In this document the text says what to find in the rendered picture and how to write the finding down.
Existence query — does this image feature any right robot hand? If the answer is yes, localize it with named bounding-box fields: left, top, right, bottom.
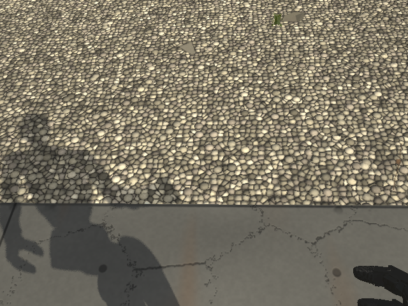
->
left=353, top=265, right=408, bottom=306

